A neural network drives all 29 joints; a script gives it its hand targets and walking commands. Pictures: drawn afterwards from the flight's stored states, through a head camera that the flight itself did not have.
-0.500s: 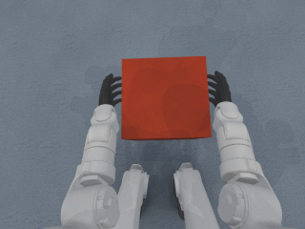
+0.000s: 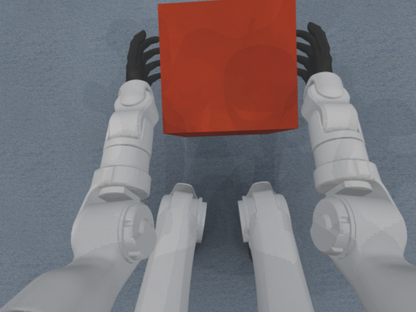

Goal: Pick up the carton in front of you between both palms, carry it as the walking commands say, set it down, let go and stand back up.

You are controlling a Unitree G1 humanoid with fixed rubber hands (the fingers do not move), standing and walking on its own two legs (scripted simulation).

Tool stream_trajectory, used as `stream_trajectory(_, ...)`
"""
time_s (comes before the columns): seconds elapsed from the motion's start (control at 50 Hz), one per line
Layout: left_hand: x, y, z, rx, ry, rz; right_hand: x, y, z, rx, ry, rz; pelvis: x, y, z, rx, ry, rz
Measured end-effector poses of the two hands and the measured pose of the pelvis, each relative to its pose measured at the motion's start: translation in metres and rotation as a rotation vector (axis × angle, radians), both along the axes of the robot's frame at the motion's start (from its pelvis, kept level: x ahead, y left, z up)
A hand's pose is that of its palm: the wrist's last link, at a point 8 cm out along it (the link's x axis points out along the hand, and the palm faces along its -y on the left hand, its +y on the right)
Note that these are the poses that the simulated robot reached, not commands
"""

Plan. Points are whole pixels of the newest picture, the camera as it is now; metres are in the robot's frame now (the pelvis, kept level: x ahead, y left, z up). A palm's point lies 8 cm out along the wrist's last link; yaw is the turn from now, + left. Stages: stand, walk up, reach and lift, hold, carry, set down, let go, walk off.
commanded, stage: set down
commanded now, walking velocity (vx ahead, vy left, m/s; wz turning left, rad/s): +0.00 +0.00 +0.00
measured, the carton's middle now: (225, 84) +0.51 -0.02 -0.21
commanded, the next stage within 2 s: none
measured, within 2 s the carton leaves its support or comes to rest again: rests again in 0.70 s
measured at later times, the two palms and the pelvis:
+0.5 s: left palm (156, 85) +0.52 +0.13 -0.24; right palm (296, 77) +0.53 -0.17 -0.23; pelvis +0.00 +0.00 -0.08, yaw +0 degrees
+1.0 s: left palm (158, 90) +0.52 +0.13 -0.25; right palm (296, 84) +0.52 -0.18 -0.25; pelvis -0.01 +0.00 -0.09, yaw +0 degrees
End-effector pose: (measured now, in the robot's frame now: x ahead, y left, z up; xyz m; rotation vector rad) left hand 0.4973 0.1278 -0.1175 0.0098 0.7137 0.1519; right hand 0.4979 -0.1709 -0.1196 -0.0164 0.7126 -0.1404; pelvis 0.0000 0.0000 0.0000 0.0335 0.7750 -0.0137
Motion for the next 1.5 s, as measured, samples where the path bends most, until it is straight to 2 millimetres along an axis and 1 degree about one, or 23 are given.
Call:
stream_trajectory(0.28, 0.02, -0.002, -0.092, 0.01, 0.027, -0.006, 0.022, -0.002, -0.092, -0.015, 0.027, 0.021, -0.003, 0.0, -0.057, 0.001, -0.028, 0.005)
stream_trajectory(0.32, 0.022, -0.002, -0.103, 0.005, 0.031, -0.003, 0.024, -0.003, -0.102, -0.021, 0.031, 0.027, -0.003, 0.0, -0.063, 0.001, -0.049, 0.014)
stream_trajectory(0.38, 0.023, -0.001, -0.113, -0.002, 0.037, 0.0, 0.026, -0.002, -0.111, -0.025, 0.038, 0.029, 0.0, -0.001, -0.07, -0.003, -0.068, 0.017)
stream_trajectory(0.44, 0.024, 0.0, -0.117, -0.002, 0.038, -0.003, 0.029, -0.001, -0.112, -0.022, 0.038, 0.026, 0.003, -0.001, -0.074, -0.008, -0.073, 0.016)
stream_trajectory(0.54, 0.026, -0.001, -0.118, -0.001, 0.039, -0.009, 0.029, -0.001, -0.113, -0.023, 0.04, 0.022, 0.004, 0.001, -0.08, -0.012, -0.081, 0.017)
stream_trajectory(0.64, 0.023, -0.001, -0.121, 0.001, 0.054, -0.013, 0.025, -0.002, -0.116, -0.026, 0.057, 0.021, 0.002, 0.003, -0.083, -0.015, -0.097, 0.017)
stream_trajectory(0.8, 0.016, -0.002, -0.13, -0.001, 0.068, -0.026, 0.017, -0.004, -0.128, -0.028, 0.078, 0.03, -0.002, 0.003, -0.087, -0.015, -0.132, 0.017)
stream_trajectory(1.04, 0.018, 0.001, -0.13, -0.012, 0.064, -0.061, 0.019, -0.007, -0.129, -0.01, 0.077, 0.066, -0.01, 0.0, -0.092, -0.01, -0.174, 0.016)
stream_trajectory(1.32, 0.021, 0.002, -0.134, -0.036, 0.05, -0.097, 0.021, -0.01, -0.132, 0.019, 0.062, 0.094, -0.012, 0.0, -0.095, -0.009, -0.19, 0.017)
stream_trajectory(1.42, 0.022, 0.004, -0.138, -0.032, 0.039, -0.097, 0.023, -0.01, -0.136, 0.017, 0.053, 0.093, -0.012, 0.0, -0.097, -0.01, -0.201, 0.015)
stream_trajectory(1.5, 0.023, 0.007, -0.146, -0.011, 0.041, -0.113, 0.023, -0.011, -0.145, 0.007, 0.051, 0.09, -0.012, 0.0, -0.097, -0.011, -0.211, 0.012)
